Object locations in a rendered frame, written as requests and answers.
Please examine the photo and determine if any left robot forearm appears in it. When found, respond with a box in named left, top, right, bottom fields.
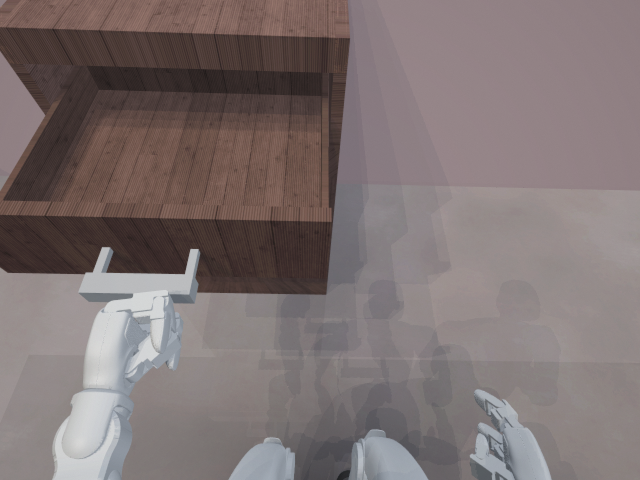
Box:
left=52, top=389, right=134, bottom=480

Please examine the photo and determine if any handle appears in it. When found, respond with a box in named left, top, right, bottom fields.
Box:
left=78, top=247, right=200, bottom=304

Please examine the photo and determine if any left robot hand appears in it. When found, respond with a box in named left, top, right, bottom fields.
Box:
left=83, top=290, right=184, bottom=396

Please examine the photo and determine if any drawer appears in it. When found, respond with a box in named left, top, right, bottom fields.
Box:
left=0, top=65, right=332, bottom=279

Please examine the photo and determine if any robot right thigh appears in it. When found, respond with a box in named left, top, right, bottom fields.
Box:
left=352, top=437, right=428, bottom=480

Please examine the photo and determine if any right robot hand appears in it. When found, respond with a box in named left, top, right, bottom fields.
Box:
left=470, top=389, right=552, bottom=480

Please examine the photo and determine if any left robot shin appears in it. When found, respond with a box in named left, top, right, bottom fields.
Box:
left=263, top=438, right=283, bottom=446

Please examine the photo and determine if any cabinet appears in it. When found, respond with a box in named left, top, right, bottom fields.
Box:
left=0, top=0, right=350, bottom=295

